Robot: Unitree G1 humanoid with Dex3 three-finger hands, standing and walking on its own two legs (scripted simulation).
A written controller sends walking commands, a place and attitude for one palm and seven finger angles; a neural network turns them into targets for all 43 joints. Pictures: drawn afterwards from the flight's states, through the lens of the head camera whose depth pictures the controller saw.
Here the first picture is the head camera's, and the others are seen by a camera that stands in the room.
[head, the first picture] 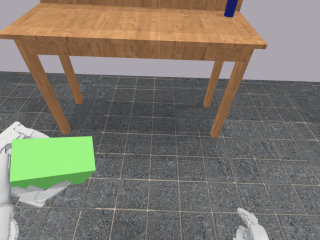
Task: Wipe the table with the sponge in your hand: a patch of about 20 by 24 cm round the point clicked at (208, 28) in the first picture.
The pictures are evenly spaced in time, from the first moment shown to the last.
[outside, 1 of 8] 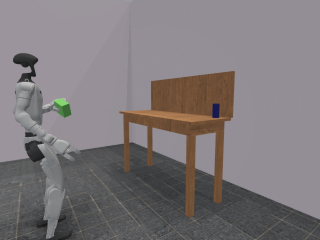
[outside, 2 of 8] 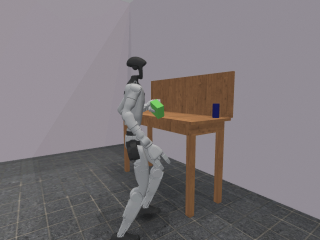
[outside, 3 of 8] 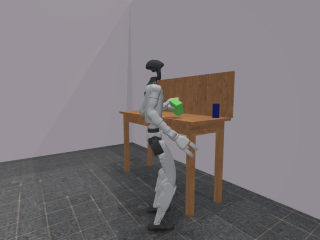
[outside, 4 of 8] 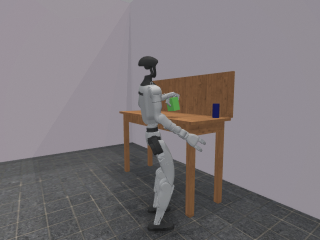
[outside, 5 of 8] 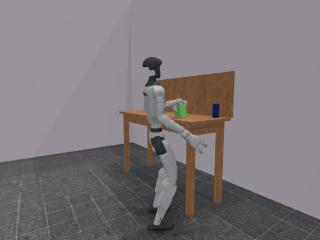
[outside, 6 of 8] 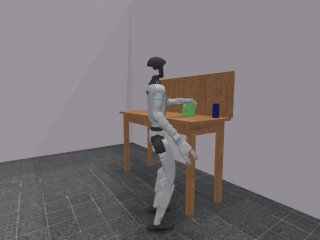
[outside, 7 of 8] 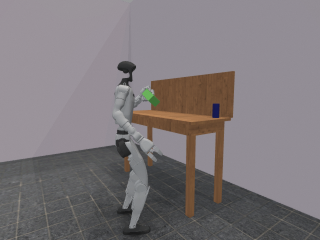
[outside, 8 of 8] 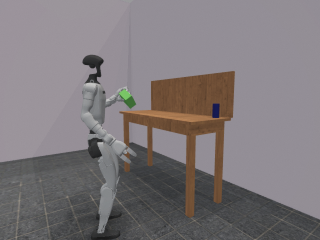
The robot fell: no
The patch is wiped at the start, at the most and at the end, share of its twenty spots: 0.00 0.95 0.95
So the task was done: yes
